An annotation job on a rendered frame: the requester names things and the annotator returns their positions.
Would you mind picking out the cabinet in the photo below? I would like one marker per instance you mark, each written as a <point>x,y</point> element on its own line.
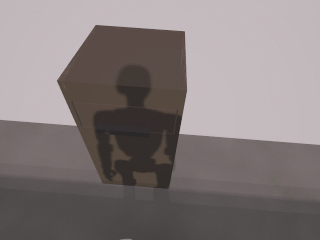
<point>128,66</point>

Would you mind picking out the handle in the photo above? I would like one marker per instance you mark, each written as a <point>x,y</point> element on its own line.
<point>123,130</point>

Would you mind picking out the drawer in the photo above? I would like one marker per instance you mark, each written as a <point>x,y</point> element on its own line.
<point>161,120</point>

